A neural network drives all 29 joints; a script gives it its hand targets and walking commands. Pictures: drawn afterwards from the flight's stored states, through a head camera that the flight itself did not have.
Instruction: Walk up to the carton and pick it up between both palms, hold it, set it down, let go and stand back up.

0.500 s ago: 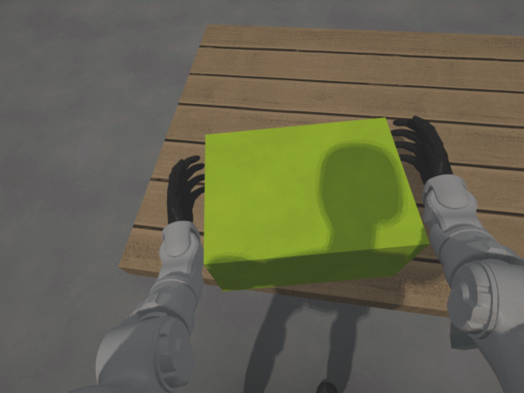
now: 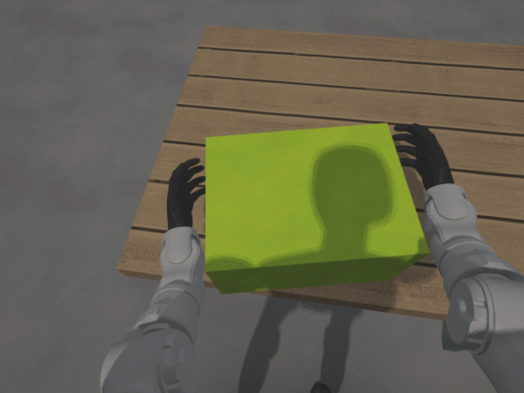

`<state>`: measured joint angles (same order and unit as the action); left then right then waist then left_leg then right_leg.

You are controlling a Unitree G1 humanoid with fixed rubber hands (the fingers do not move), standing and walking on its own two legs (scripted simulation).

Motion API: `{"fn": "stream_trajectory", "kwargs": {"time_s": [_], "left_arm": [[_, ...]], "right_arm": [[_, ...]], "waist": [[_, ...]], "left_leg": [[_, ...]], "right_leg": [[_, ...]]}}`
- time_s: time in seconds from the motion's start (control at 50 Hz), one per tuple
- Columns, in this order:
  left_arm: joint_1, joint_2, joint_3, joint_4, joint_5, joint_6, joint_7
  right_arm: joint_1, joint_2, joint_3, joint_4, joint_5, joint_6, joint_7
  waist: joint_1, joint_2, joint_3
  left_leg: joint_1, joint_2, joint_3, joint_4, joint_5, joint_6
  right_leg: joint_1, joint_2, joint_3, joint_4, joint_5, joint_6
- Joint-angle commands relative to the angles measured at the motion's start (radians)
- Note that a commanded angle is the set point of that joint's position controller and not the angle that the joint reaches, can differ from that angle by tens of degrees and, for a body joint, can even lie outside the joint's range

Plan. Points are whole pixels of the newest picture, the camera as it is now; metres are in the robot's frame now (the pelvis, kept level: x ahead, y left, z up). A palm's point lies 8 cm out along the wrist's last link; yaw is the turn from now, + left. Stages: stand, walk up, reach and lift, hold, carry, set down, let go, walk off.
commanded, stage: reach and lift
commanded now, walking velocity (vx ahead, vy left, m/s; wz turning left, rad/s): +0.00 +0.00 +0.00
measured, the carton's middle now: (301, 211) +0.41 +0.01 -0.04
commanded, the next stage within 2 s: none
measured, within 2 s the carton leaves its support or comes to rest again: leaves its support in 0.66 s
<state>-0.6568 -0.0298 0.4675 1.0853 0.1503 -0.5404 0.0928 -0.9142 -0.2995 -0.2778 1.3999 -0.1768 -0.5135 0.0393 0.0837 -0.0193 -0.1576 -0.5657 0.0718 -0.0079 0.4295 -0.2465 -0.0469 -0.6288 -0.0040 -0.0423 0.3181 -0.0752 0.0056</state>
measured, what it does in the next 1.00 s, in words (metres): stands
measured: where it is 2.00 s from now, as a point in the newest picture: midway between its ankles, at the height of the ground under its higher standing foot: outside the picture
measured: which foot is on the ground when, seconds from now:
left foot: down 0.00-1.00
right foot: down 0.00-1.00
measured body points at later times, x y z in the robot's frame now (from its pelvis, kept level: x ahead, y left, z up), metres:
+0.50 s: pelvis -0.02 +0.00 +0.00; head +0.08 +0.01 +0.44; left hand +0.36 +0.22 +0.00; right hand +0.44 -0.16 +0.04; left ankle -0.06 +0.15 -0.74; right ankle +0.02 -0.13 -0.74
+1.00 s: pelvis -0.03 +0.01 +0.01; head +0.01 +0.01 +0.45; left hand +0.36 +0.22 +0.06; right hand +0.41 -0.17 +0.08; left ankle -0.06 +0.15 -0.74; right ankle +0.02 -0.12 -0.74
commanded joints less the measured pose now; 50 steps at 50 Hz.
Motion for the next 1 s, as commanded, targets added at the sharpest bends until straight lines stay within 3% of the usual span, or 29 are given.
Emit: {"fn": "stream_trajectory", "kwargs": {"time_s": [0.0, 0.12, 0.32, 0.46, 0.56, 0.74, 0.82, 0.98], "left_arm": [[-0.377, -0.375, -0.251, -0.001, 0.114, 0.004, -0.134], [-0.361, -0.388, -0.275, 0.025, 0.111, 0.032, -0.132], [-0.452, -0.401, -0.377, -0.032, 0.021, 0.061, -0.122], [-0.526, -0.420, -0.466, -0.068, -0.063, 0.050, -0.134], [-0.620, -0.465, -0.553, -0.139, -0.127, 0.035, -0.129], [-0.662, -0.499, -0.648, -0.197, -0.203, 0.061, -0.136], [-0.652, -0.497, -0.656, -0.225, -0.210, 0.108, -0.145], [-0.741, -0.537, -0.702, -0.370, -0.224, 0.251, -0.128]], "right_arm": [[-0.251, 0.590, 0.177, -0.042, -0.106, -0.107, 0.110], [-0.236, 0.579, 0.216, -0.048, -0.088, -0.089, 0.109], [-0.291, 0.588, 0.235, -0.095, -0.057, -0.029, 0.113], [-0.313, 0.672, 0.314, -0.136, -0.018, 0.005, 0.094], [-0.360, 0.714, 0.367, -0.171, 0.027, 0.016, 0.090], [-0.361, 0.785, 0.472, -0.383, 0.124, 0.097, 0.075], [-0.302, 0.808, 0.514, -0.457, 0.169, 0.178, 0.075], [-0.373, 0.812, 0.520, -0.582, 0.236, 0.328, 0.094]], "waist": [[0.033, -0.034, -0.496], [0.045, -0.025, -0.483], [0.016, -0.001, -0.546], [-0.007, -0.014, -0.621], [-0.038, 0.015, -0.692], [-0.081, -0.020, -0.671], [-0.080, -0.037, -0.590], [-0.082, 0.013, -0.493]], "left_leg": [[-0.087, -0.070, 0.113, -0.013, 0.512, 0.016], [-0.077, -0.071, 0.107, -0.022, 0.477, 0.023], [-0.006, -0.075, 0.095, -0.028, 0.415, 0.013], [-0.020, -0.094, 0.076, -0.020, 0.416, 0.010], [-0.012, -0.100, 0.044, -0.006, 0.445, -0.005], [-0.004, -0.118, 0.005, -0.012, 0.392, -0.003], [0.020, -0.122, -0.003, -0.044, 0.331, 0.011], [0.138, -0.113, -0.019, -0.091, 0.256, 0.003]], "right_leg": [[0.602, 0.019, -0.011, 0.120, 0.489, -0.008], [0.579, 0.022, -0.012, 0.103, 0.433, -0.015], [0.531, 0.035, -0.021, 0.080, 0.316, -0.016], [0.599, 0.024, -0.003, 0.107, 0.402, -0.001], [0.607, 0.032, -0.005, 0.132, 0.448, 0.001], [0.630, 0.044, 0.000, 0.114, 0.387, 0.012], [0.650, 0.036, 0.012, 0.089, 0.311, 0.019], [0.586, 0.040, 0.009, 0.031, 0.138, -0.002]]}}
